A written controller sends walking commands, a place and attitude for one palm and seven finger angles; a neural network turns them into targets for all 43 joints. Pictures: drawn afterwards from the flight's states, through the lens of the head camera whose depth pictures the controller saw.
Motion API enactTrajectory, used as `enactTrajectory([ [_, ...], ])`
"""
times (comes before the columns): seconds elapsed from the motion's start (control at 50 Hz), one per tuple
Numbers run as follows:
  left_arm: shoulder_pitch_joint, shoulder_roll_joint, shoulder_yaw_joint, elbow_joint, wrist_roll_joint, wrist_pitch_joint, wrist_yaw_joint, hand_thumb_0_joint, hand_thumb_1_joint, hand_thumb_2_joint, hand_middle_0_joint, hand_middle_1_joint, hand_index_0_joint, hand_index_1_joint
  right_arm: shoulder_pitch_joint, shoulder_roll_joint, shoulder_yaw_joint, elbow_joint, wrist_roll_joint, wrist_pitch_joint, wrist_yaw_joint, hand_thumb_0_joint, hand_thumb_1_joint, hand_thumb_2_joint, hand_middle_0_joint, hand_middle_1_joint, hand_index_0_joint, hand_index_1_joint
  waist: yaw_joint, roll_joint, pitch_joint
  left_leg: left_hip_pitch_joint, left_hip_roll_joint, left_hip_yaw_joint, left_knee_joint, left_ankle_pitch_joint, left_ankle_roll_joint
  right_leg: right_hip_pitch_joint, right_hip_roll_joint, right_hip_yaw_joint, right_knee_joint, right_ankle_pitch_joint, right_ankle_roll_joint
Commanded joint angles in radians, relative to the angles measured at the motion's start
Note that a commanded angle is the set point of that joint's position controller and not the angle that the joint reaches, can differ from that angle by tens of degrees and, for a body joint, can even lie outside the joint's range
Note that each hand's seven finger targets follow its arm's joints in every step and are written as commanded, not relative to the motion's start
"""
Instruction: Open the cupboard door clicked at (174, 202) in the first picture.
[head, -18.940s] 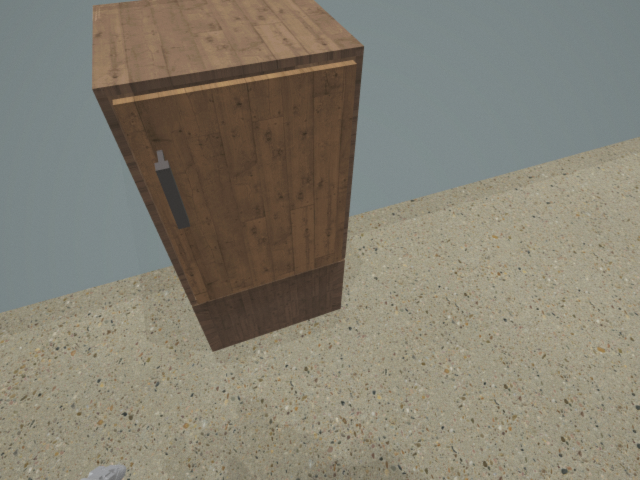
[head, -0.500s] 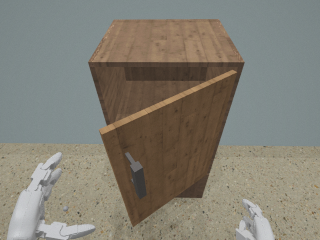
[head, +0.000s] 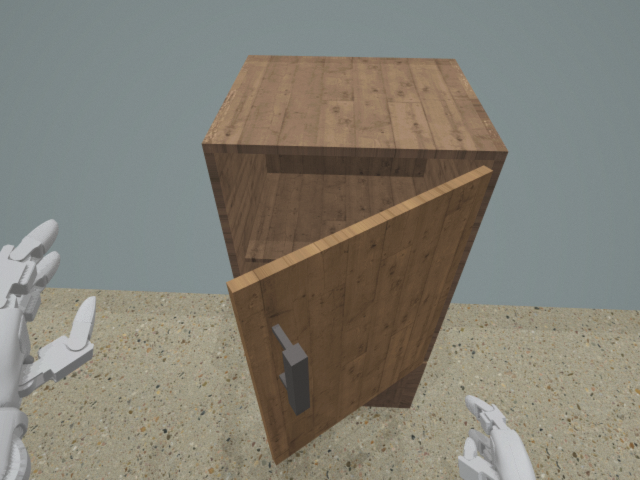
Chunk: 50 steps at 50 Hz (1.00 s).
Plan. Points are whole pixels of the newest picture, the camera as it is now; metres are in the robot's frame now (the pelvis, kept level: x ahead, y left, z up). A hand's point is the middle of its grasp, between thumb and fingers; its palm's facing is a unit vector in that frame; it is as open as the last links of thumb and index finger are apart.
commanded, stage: draw the hand back to the body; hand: left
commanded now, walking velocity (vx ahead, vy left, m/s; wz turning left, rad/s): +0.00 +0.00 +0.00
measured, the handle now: (289, 369) +0.27 +0.08 -0.02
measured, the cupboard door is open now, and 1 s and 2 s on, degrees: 36 36 36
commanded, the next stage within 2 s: step back with the hand held close in 0.36 s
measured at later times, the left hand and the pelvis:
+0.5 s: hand (98, 354) +0.17 +0.23 +0.16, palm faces +0.42 -0.82 -0.37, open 7.4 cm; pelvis -0.01 -0.03 +0.00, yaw +0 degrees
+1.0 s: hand (69, 379) +0.15 +0.25 +0.16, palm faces +0.35 -0.80 -0.48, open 7.4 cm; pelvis -0.06 -0.01 +0.00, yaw -1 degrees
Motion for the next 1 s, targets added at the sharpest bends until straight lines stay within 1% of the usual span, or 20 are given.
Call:
enactTrajectory([
  [0.0, -0.068, 0.128, 0.102, -0.137, -0.008, -0.065, 0.007, 0.0, 0.9, 0.9, -0.2, -0.3, -0.2, -0.3, -0.117, -0.116, -0.059, -0.151, 0.005, -0.041, 0.002, 0.0, -0.9, -0.9, 0.2, 0.3, 0.2, 0.3, -0.006, 0.024, -0.032, 0.115, 0.101, -0.072, -0.107, 0.256, -0.057, -0.088, -0.009, -0.03, -0.071, 0.217, -0.018],
  [0.04, -0.053, 0.118, 0.085, -0.135, -0.007, -0.066, 0.0, 0.0, 0.9, 0.9, -0.2, -0.3, -0.2, -0.3, -0.127, -0.123, -0.067, -0.154, 0.005, -0.038, 0.006, 0.0, -0.9, -0.9, 0.2, 0.3, 0.2, 0.3, -0.004, 0.037, -0.03, 0.116, 0.102, -0.069, -0.116, 0.241, -0.054, -0.08, -0.008, -0.028, -0.081, 0.214, -0.019],
  [0.1, -0.082, 0.158, 0.107, -0.19, -0.003, -0.078, 0.003, 0.0, 0.9, 0.9, -0.2, -0.3, -0.2, -0.3, -0.127, -0.124, -0.069, -0.157, 0.004, -0.037, 0.006, 0.0, -0.9, -0.9, 0.2, 0.3, 0.2, 0.3, -0.002, 0.034, -0.068, 0.12, 0.094, -0.065, -0.117, 0.229, -0.049, -0.06, -0.01, -0.023, -0.083, 0.223, -0.018],
  [0.16, -0.08, 0.19, 0.139, -0.203, -0.005, -0.083, 0.009, 0.0, 0.9, 0.9, -0.2, -0.3, -0.2, -0.3, -0.13, -0.12, -0.067, -0.152, 0.002, -0.046, -0.001, 0.0, -0.9, -0.9, 0.2, 0.3, 0.2, 0.3, 0.004, 0.041, -0.071, 0.112, 0.087, -0.056, -0.116, 0.226, -0.046, -0.044, -0.012, -0.019, -0.09, 0.24, -0.019],
  [0.26, -0.077, 0.18, 0.133, -0.188, -0.008, -0.086, 0.011, 0.0, 0.9, 0.9, -0.2, -0.3, -0.2, -0.3, -0.134, -0.114, -0.067, -0.138, 0.006, -0.053, -0.008, 0.0, -0.9, -0.9, 0.2, 0.3, 0.2, 0.3, -0.001, 0.06, -0.038, 0.115, 0.078, -0.04, -0.109, 0.205, -0.041, -0.059, -0.013, -0.013, -0.111, 0.237, -0.017],
  [0.32, -0.078, 0.165, 0.12, -0.17, -0.013, -0.086, 0.008, 0.0, 0.9, 0.9, -0.2, -0.3, -0.2, -0.3, -0.141, -0.11, -0.07, -0.137, 0.006, -0.052, -0.01, 0.0, -0.9, -0.9, 0.2, 0.3, 0.2, 0.3, -0.005, 0.019, -0.013, 0.117, 0.074, -0.028, -0.103, 0.187, -0.033, -0.079, -0.015, -0.008, -0.128, 0.228, -0.011],
  [0.34, -0.086, 0.16, 0.111, -0.169, -0.01, -0.088, 0.006, 0.0, 0.9, 0.9, -0.2, -0.3, -0.2, -0.3, -0.14, -0.115, -0.072, -0.132, 0.006, -0.053, -0.01, 0.0, -0.9, -0.9, 0.2, 0.3, 0.2, 0.3, -0.006, 0.034, -0.013, 0.12, 0.076, -0.031, -0.103, 0.189, -0.035, -0.075, -0.014, -0.007, -0.132, 0.227, -0.014],
  [0.38, -0.089, 0.158, 0.111, -0.157, -0.012, -0.088, 0.007, 0.0, 0.9, 0.9, -0.2, -0.3, -0.2, -0.3, -0.144, -0.111, -0.071, -0.132, 0.006, -0.052, -0.012, 0.0, -0.9, -0.9, 0.2, 0.3, 0.2, 0.3, -0.007, 0.012, -0.004, 0.121, 0.072, -0.027, -0.103, 0.171, -0.031, -0.083, -0.017, -0.004, -0.139, 0.21, -0.009],
  [0.44, -0.097, 0.168, 0.117, -0.152, -0.012, -0.093, 0.007, 0.0, 0.9, 0.9, -0.2, -0.3, -0.2, -0.3, -0.149, -0.111, -0.073, -0.126, 0.004, -0.055, -0.016, 0.0, -0.9, -0.9, 0.2, 0.3, 0.2, 0.3, -0.003, 0.013, -0.01, 0.132, 0.07, -0.021, -0.099, 0.171, -0.028, -0.084, -0.018, 0.004, -0.154, 0.213, -0.008],
  [0.46, -0.162, 0.193, 0.133, -0.167, -0.012, -0.097, 0.012, 0.0, 0.9, 0.9, -0.2, -0.3, -0.2, -0.3, -0.149, -0.113, -0.072, -0.122, 0.004, -0.056, -0.019, 0.0, -0.9, -0.9, 0.2, 0.3, 0.2, 0.3, -0.009, 0.005, -0.016, 0.134, 0.068, -0.02, -0.1, 0.165, -0.027, -0.085, -0.022, 0.008, -0.157, 0.211, -0.005],
  [0.48, -0.224, 0.289, 0.245, -0.193, 0.001, -0.137, 0.021, 0.0, 0.9, 0.9, -0.2, -0.3, -0.2, -0.3, -0.128, -0.133, -0.081, -0.141, 0.006, -0.035, -0.014, 0.0, -0.9, -0.9, 0.2, 0.3, 0.2, 0.3, -0.05, -0.021, 0.069, 0.084, 0.078, -0.053, -0.054, 0.12, -0.005, -0.182, -0.066, 0.093, -0.215, 0.234, 0.009],
  [0.5, -0.128, 0.222, 0.194, -0.106, 0.002, -0.142, 0.013, 0.0, 0.9, 0.9, -0.2, -0.3, -0.2, -0.3, -0.138, -0.125, -0.084, -0.12, 0.0, -0.019, -0.015, 0.0, -0.9, -0.9, 0.2, 0.3, 0.2, 0.3, -0.053, -0.054, 0.053, 0.097, 0.075, -0.054, -0.03, 0.129, -0.004, -0.193, -0.085, 0.099, -0.222, 0.254, 0.014],
  [0.52, -0.078, 0.191, 0.169, -0.095, 0.006, -0.145, 0.009, 0.0, 0.9, 0.9, -0.2, -0.3, -0.2, -0.3, -0.132, -0.125, -0.089, -0.125, -0.002, -0.007, -0.011, 0.0, -0.9, -0.9, 0.2, 0.3, 0.2, 0.3, -0.054, -0.063, 0.037, 0.097, 0.076, -0.049, -0.024, 0.157, -0.005, -0.188, -0.09, 0.091, -0.212, 0.295, 0.026],
  [0.58, -0.02, 0.176, 0.152, -0.118, 0.011, -0.154, 0.009, 0.0, 0.9, 0.9, -0.2, -0.3, -0.2, -0.3, -0.126, -0.127, -0.098, -0.134, -0.003, 0.016, -0.007, 0.0, -0.9, -0.9, 0.2, 0.3, 0.2, 0.3, -0.057, 0.009, -0.038, 0.113, 0.091, -0.036, -0.041, 0.255, -0.009, -0.149, -0.089, 0.056, -0.154, 0.379, 0.037],
  [0.66, 0.012, 0.209, 0.181, -0.17, 0.01, -0.153, 0.023, 0.0, 0.9, 0.9, -0.2, -0.3, -0.2, -0.3, -0.129, -0.125, -0.106, -0.154, 0.004, 0.042, -0.01, 0.0, -0.9, -0.9, 0.2, 0.3, 0.2, 0.3, -0.057, -0.009, -0.103, 0.108, 0.107, -0.038, -0.044, 0.371, -0.01, -0.103, -0.082, 0.04, -0.1, 0.472, 0.043],
  [0.72, 0.023, 0.232, 0.203, -0.202, 0.007, -0.152, 0.033, 0.0, 0.9, 0.9, -0.2, -0.3, -0.2, -0.3, -0.128, -0.122, -0.112, -0.167, 0.009, 0.059, -0.012, 0.0, -0.9, -0.9, 0.2, 0.3, 0.2, 0.3, -0.06, -0.037, -0.121, 0.09, 0.11, -0.032, -0.027, 0.384, -0.012, -0.097, -0.085, 0.046, -0.082, 0.516, 0.049],
  [0.74, 0.02, 0.25, 0.214, -0.227, 0.008, -0.155, 0.037, 0.0, 0.9, 0.9, -0.2, -0.3, -0.2, -0.3, -0.131, -0.126, -0.114, -0.167, 0.008, 0.061, -0.016, 0.0, -0.9, -0.9, 0.2, 0.3, 0.2, 0.3, -0.059, 0.002, -0.138, 0.079, 0.114, -0.036, -0.033, 0.401, -0.013, -0.076, -0.088, 0.04, -0.063, 0.526, 0.041],
  [0.76, 0.04, 0.247, 0.221, -0.216, 0.006, -0.153, 0.041, 0.0, 0.9, 0.9, -0.2, -0.3, -0.2, -0.3, -0.13, -0.119, -0.114, -0.172, 0.009, 0.062, -0.017, 0.0, -0.9, -0.9, 0.2, 0.3, 0.2, 0.3, -0.058, -0.007, -0.139, 0.069, 0.115, -0.041, -0.034, 0.402, -0.014, -0.077, -0.082, 0.044, -0.058, 0.51, 0.037],
  [0.88, 0.081, 0.241, 0.223, -0.23, 0.006, -0.164, 0.052, 0.0, 0.9, 0.9, -0.2, -0.3, -0.2, -0.3, -0.126, -0.126, -0.12, -0.182, 0.011, 0.061, -0.016, 0.0, -0.9, -0.9, 0.2, 0.3, 0.2, 0.3, -0.063, 0.023, -0.112, -0.018, 0.129, -0.065, -0.061, 0.276, -0.015, -0.097, -0.07, 0.055, -0.049, 0.367, 0.023],
  [0.98, 0.086, 0.232, 0.223, -0.236, 0.014, -0.182, 0.058, 0.0, 0.9, 0.9, -0.2, -0.3, -0.2, -0.3, -0.119, -0.134, -0.119, -0.186, 0.009, 0.043, -0.016, 0.0, -0.9, -0.9, 0.2, 0.3, 0.2, 0.3, -0.07, 0.035, -0.058, -0.152, 0.144, -0.112, -0.125, 0.0, -0.005, -0.099, -0.049, 0.064, -0.046, 0.171, 0.013],
])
